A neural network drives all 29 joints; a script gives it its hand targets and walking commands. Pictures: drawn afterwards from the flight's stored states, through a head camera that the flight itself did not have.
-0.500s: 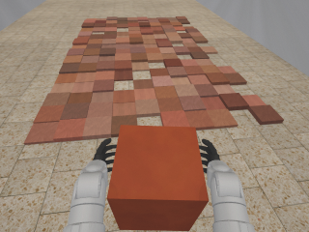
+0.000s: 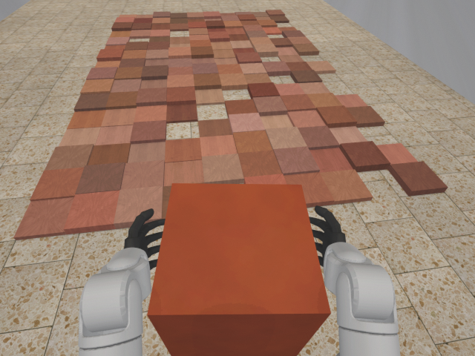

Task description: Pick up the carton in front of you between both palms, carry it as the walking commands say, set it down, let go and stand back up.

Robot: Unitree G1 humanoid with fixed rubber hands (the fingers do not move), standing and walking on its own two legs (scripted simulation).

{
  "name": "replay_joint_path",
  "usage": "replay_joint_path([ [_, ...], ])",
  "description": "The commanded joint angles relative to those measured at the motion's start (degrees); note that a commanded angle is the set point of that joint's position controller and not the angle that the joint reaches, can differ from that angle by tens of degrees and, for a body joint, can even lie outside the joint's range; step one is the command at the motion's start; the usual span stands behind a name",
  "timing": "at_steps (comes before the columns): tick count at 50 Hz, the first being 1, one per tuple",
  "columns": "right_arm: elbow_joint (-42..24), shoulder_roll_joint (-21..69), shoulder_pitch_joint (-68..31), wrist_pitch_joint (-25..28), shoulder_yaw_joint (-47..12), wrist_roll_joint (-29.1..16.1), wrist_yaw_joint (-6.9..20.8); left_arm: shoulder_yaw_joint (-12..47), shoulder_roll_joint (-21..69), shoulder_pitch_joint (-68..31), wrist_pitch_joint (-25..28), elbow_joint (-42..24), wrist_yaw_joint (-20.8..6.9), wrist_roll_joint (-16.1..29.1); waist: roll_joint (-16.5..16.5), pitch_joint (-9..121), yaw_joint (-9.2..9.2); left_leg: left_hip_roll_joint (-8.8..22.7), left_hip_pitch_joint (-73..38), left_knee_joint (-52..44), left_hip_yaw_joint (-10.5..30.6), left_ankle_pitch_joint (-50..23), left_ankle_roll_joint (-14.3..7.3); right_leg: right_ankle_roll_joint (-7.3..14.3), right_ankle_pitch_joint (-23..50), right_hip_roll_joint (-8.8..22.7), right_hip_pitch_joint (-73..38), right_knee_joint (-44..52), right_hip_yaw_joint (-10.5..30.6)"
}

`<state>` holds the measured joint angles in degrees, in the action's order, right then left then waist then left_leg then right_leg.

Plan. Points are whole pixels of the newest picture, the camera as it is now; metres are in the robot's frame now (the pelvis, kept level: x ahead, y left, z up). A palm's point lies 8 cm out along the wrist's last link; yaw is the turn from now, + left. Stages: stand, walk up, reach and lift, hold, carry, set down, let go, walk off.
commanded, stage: carry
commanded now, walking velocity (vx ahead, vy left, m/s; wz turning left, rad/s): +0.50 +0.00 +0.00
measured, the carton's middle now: (235, 276) +0.26 +0.01 +0.02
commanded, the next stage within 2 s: none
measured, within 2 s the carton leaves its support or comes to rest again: neither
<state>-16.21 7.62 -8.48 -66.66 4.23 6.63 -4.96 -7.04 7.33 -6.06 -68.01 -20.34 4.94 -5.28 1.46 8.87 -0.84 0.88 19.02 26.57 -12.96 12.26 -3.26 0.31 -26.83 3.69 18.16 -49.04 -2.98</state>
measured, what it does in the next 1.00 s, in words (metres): walks ahead: right foot, then left foot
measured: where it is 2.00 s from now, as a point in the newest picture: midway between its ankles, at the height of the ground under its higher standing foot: (235, 175)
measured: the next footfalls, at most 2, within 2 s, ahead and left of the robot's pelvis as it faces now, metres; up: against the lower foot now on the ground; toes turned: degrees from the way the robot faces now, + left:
right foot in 0.30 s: +0.36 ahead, -0.13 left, +0.00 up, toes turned -12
left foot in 0.80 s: +0.69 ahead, +0.07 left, +0.00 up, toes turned +12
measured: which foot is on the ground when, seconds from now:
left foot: down 0.00-0.34, up 0.36-0.78, down 0.80-1.00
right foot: up 0.00-0.28, down 0.30-0.82, up 0.84-1.00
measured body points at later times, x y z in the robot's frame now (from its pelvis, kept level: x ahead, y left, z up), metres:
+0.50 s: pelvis +0.30 -0.06 +0.01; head +0.33 -0.07 +0.46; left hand +0.57 +0.11 +0.07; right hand +0.59 -0.19 +0.06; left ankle +0.24 +0.09 -0.65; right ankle +0.32 -0.12 -0.74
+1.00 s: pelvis +0.62 +0.01 +0.00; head +0.68 +0.02 +0.45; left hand +1.00 +0.14 +0.13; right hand +0.98 -0.16 +0.14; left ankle +0.65 +0.06 -0.74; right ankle +0.59 -0.14 -0.64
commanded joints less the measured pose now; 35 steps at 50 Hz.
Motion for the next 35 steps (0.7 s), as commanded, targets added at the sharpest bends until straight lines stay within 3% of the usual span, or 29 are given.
replay_joint_path([
  [1,-8.3,50.0,-28.7,-2.2,-38.1,-22.3,12.7,42.8,48.8,-34.1,-1.9,-5.2,-15.3,25.1,-4.8,8.7,2.10,23.7,-27.7,-15.3,32.9,5.4,-9.2,1.3,1.1,3.9,28.9,-14.4,1.6],
  [2,-8.9,49.9,-30.2,-2.6,-38.5,-23.1,12.7,42.6,49.0,-34.0,-2.1,-4.8,-15.2,25.3,-3.5,8.1,1.96,22.0,-24.9,-17.1,28.2,7.0,-7.3,1.0,4.0,4.6,26.7,-10.3,1.3],
  [3,-9.0,49.8,-30.8,-3.0,-38.7,-23.9,12.7,42.2,49.2,-33.6,-2.3,-4.3,-14.9,24.9,-4.5,7.2,2.08,20.0,-23.5,-18.5,23.5,4.8,-6.1,0.4,7.2,4.3,25.2,-6.2,-0.4],
  [6,-7.1,49.2,-29.3,-4.1,-38.7,-24.8,13.3,41.0,48.8,-30.3,-2.8,-1.7,-13.7,22.9,-7.0,6.6,1.93,15.9,-22.5,-18.4,14.5,-4.4,-4.8,-1.1,13.3,2.3,20.5,4.8,-3.9],
  [9,-5.3,48.7,-28.0,-4.7,-38.5,-25.0,14.2,40.0,48.8,-28.2,-3.1,-0.1,-12.9,20.8,-9.3,5.0,2.03,14.1,-21.5,-16.6,9.0,-12.1,-3.6,-1.1,17.6,0.3,16.0,13.9,-7.3],
  [12,-4.8,48.9,-28.2,-4.7,-38.3,-24.8,14.6,39.8,49.4,-29.1,-3.1,-0.6,-12.9,20.4,-11.3,2.9,2.07,13.5,-19.4,-14.2,6.1,-14.7,-1.9,-0.1,22.6,-0.7,9.5,19.2,-9.8],
  [14,-5.2,49.2,-28.7,-4.6,-38.5,-24.7,14.8,39.6,49.9,-28.6,-2.9,-0.4,-13.1,20.3,-9.8,4.6,0.96,11.8,-16.3,-5.1,1.9,-21.6,-0.1,0.8,22.1,-3.3,-1.9,22.6,-13.2],
  [15,-5.3,49.1,-28.1,-4.5,-38.6,-24.4,14.8,39.3,49.9,-28.0,-2.8,0.0,-13.3,20.2,-7.4,7.9,0.43,9.4,-12.1,4.7,-1.0,-24.1,1.5,1.2,18.6,-4.8,-12.7,23.0,-14.6],
  [16,-5.6,48.3,-28.2,-4.5,-38.5,-24.1,14.8,39.1,49.7,-26.8,-2.6,0.5,-13.4,20.0,-2.1,12.0,-1.06,7.9,-3.8,17.7,-0.7,-13.8,3.3,2.0,12.1,3.1,-23.6,24.9,-4.0],
  [17,-6.6,49.1,-28.9,-4.7,-39.1,-24.4,14.8,38.6,49.1,-26.8,-2.0,1.9,-13.6,19.1,13.9,16.5,-0.79,0.9,12.6,36.1,1.0,3.1,6.3,10.2,-0.6,20.4,-35.1,33.8,26.0],
  [18,-6.9,49.3,-29.2,-4.3,-39.4,-24.2,14.9,39.3,51.3,-25.8,-1.6,2.0,-13.8,19.6,14.1,14.8,-0.82,0.4,20.4,44.0,8.3,14.2,4.7,12.5,6.6,22.5,-34.2,38.0,33.1],
  [19,-6.6,51.4,-29.8,-3.7,-39.8,-24.5,15.1,40.0,52.9,-27.0,-1.1,0.2,-14.0,20.4,10.6,14.1,-0.54,3.9,21.8,47.2,11.4,13.2,2.8,11.5,14.4,21.0,-32.5,36.4,26.8],
  [21,-7.1,53.5,-30.3,-2.0,-40.5,-24.6,15.2,41.8,56.0,-30.2,0.2,-2.4,-14.4,21.8,0.9,13.4,-0.22,7.4,20.6,44.1,12.7,6.9,1.7,8.7,24.4,18.2,-26.4,34.6,16.4],
  [23,-6.7,55.6,-28.9,-0.6,-41.1,-24.1,14.8,42.7,56.9,-30.8,1.2,-3.4,-14.8,22.8,3.1,13.7,-0.16,7.4,17.0,38.4,11.1,3.0,1.9,6.4,25.7,15.5,-23.0,36.1,8.7],
  [25,-6.4,55.8,-25.8,0.5,-41.2,-22.7,14.1,43.5,56.5,-29.0,1.7,-3.9,-15.3,23.4,5.0,13.0,-0.21,6.4,17.4,33.2,8.8,1.0,2.6,6.3,27.1,13.7,-23.4,37.0,4.4],
  [30,-7.9,53.3,-23.8,1.1,-41.5,-21.1,12.9,43.6,52.4,-26.8,1.9,-4.6,-16.1,23.6,6.5,7.8,-0.24,4.8,20.2,17.0,4.6,-4.9,3.5,6.8,32.8,11.4,-25.6,37.8,-1.7],
  [35,-9.8,46.3,-31.1,-0.9,-41.4,-23.2,12.7,42.3,45.4,-32.0,0.7,-4.6,-14.5,22.9,7.7,2.2,-0.78,2.6,14.7,5.1,1.0,-10.9,1.2,6.1,35.7,10.5,-23.8,36.9,-5.4],
])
